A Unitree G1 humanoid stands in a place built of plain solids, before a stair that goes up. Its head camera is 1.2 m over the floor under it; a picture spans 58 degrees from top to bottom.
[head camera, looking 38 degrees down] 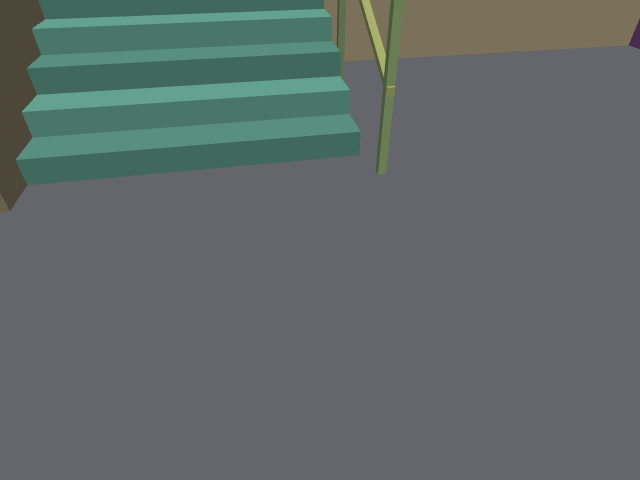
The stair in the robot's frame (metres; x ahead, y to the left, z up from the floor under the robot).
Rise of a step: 0.15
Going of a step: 0.27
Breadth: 1.84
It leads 11 degrees to the left of straight ahead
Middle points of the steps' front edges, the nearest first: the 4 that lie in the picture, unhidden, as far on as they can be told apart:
2.19 0.67 0.15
2.45 0.72 0.30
2.72 0.77 0.45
2.99 0.82 0.60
